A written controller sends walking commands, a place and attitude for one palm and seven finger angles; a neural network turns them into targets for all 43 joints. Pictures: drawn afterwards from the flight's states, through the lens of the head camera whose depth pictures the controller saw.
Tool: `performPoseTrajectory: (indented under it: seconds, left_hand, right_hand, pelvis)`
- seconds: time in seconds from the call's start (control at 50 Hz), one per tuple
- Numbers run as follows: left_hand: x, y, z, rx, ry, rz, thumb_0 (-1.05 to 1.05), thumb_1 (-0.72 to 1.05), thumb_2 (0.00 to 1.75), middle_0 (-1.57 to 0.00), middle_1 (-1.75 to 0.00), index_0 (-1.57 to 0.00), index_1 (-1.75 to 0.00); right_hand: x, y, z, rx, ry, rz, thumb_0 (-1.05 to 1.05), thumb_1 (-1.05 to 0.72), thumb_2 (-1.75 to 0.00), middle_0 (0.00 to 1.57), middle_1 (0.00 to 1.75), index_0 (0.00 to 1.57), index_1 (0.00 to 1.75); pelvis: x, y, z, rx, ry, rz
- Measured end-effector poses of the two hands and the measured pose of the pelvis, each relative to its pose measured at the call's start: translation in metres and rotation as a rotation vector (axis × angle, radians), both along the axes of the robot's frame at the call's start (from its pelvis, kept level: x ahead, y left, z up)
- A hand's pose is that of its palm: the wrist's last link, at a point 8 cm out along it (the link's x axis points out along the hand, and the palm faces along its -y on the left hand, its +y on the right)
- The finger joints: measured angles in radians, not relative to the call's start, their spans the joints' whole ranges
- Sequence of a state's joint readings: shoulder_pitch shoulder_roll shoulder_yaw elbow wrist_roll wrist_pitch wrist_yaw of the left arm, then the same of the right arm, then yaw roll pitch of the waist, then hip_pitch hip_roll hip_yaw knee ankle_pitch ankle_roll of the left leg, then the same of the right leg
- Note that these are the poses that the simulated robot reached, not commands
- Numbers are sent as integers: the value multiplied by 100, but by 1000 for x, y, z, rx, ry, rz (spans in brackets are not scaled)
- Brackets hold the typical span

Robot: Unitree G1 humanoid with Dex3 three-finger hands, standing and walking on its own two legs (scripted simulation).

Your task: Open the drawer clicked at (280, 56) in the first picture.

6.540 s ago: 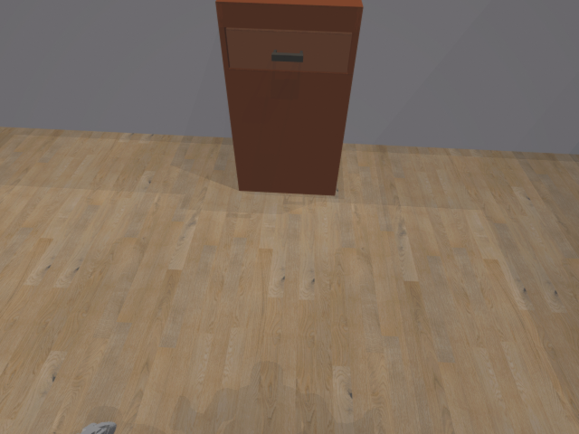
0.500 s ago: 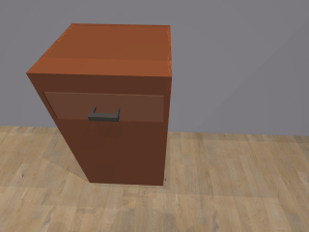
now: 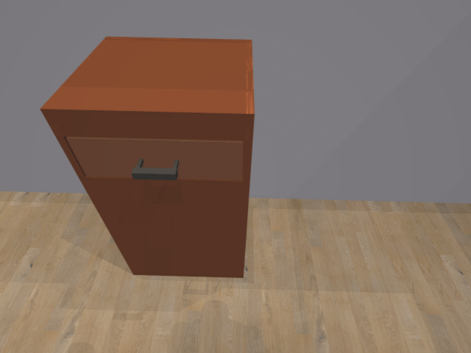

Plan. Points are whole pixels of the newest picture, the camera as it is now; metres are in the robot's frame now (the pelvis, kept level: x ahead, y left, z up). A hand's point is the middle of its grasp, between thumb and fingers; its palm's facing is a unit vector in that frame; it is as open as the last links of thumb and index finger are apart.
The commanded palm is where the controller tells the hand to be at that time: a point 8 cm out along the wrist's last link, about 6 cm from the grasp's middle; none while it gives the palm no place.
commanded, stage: come to a stop and stand still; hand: left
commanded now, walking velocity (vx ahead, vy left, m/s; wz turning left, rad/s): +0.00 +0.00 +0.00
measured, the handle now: (156, 168) +0.56 +0.24 -0.05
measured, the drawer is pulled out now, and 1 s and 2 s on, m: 0.00 0.00 0.00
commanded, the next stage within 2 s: look again from close up in 0.48 s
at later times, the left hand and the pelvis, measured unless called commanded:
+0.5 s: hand out of the picture -0.03 +0.14 -0.18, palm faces +0.07 -0.98 -0.17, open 7.4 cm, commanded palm none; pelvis -0.01 -0.02 +0.00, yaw +1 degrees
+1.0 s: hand out of the picture +0.00 +0.15 -0.17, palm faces +0.07 -0.98 -0.18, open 7.4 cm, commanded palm none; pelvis +0.01 -0.02 +0.00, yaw +1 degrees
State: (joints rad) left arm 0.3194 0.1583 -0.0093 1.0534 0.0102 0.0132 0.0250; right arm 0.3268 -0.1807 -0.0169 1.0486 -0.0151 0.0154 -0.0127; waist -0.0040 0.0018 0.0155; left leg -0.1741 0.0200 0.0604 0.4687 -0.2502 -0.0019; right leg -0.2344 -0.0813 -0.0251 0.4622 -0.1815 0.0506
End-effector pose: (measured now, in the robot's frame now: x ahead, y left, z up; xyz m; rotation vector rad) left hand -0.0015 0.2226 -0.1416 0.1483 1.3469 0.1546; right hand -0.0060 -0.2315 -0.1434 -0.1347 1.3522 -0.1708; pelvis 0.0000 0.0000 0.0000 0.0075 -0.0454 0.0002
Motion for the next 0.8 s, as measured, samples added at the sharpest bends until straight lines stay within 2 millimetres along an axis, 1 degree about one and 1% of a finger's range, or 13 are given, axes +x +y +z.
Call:
performPoseTrajectory:
  seconds: [0.08, 0.14, 0.2, 0.28, 0.42, 0.58, 0.8]
  left_hand:
    - [-16, -6, 0, -2, 36, 16, 0, 90, 89, -20, -29, -20, -30]
    - [-25, -11, 0, -3, 56, 27, 0, 90, 89, -20, -29, -20, -30]
    - [-31, -15, 0, -4, 65, 36, 0, 90, 89, -20, -29, -20, -30]
    - [-35, -21, 0, -7, 66, 46, 0, 91, 89, -20, -29, -20, -30]
    - [-35, -29, -3, -21, 63, 54, 0, 91, 89, -20, -29, -20, -30]
    - [-30, -32, -5, -34, 60, 60, 0, 91, 89, -20, -29, -20, -30]
    - [-16, -30, -3, -26, 55, 54, 0, 91, 89, -20, -29, -20, -30]
  right_hand:
    - [-19, 1, -2, 14, 47, -13, 1, -91, -90, 20, 30, 20, 30]
    - [-28, 3, -4, 26, 70, -20, 1, -91, -90, 20, 30, 20, 30]
    - [-34, 5, -5, 38, 83, -23, 1, -91, -90, 20, 30, 20, 30]
    - [-37, 7, -7, 50, 88, -23, 1, -91, -90, 20, 30, 20, 30]
    - [-36, 8, -8, 55, 82, -23, 0, -91, -90, 20, 30, 20, 30]
    - [-30, 5, -5, 43, 80, -19, 0, -91, -90, 20, 30, 20, 30]
    - [-12, 5, -4, 42, 64, -9, 0, -91, -90, 20, 30, 20, 30]
  pelvis:
    - [-3, -4, 1, 0, 0, 2]
    - [-5, -7, 1, 0, 0, 4]
    - [-7, -9, 1, 0, 1, 6]
    - [-10, -12, 0, -1, 4, 8]
    - [-12, -15, -1, -2, 17, 10]
    - [-8, -16, -1, -4, 31, 12]
    - [1, -16, 0, -5, 29, 11]
